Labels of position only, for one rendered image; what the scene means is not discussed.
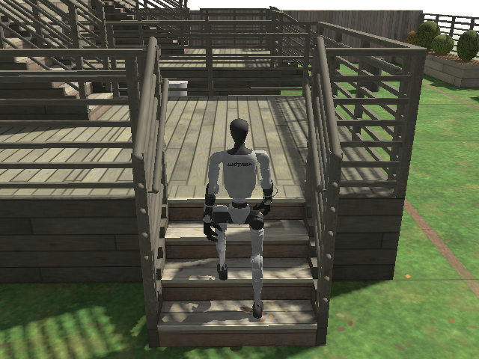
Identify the right robot hand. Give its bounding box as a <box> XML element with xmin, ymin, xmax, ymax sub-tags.
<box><xmin>253</xmin><ymin>201</ymin><xmax>271</xmax><ymax>216</ymax></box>

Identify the right robot upper arm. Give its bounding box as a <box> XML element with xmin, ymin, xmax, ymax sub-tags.
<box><xmin>255</xmin><ymin>150</ymin><xmax>272</xmax><ymax>189</ymax></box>

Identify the robot left foot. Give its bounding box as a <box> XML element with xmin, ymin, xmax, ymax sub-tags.
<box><xmin>217</xmin><ymin>264</ymin><xmax>228</xmax><ymax>280</ymax></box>

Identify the robot left shin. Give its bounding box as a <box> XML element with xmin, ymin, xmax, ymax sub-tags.
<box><xmin>215</xmin><ymin>228</ymin><xmax>226</xmax><ymax>271</ymax></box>

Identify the robot right forearm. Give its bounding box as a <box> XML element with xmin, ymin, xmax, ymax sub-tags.
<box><xmin>263</xmin><ymin>180</ymin><xmax>273</xmax><ymax>205</ymax></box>

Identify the left robot upper arm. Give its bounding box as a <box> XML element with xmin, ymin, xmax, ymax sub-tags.
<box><xmin>208</xmin><ymin>151</ymin><xmax>224</xmax><ymax>194</ymax></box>

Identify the left robot hand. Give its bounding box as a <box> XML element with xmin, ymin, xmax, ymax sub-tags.
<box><xmin>204</xmin><ymin>222</ymin><xmax>222</xmax><ymax>242</ymax></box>

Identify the robot left forearm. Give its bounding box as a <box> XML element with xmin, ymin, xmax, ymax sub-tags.
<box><xmin>203</xmin><ymin>183</ymin><xmax>216</xmax><ymax>223</ymax></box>

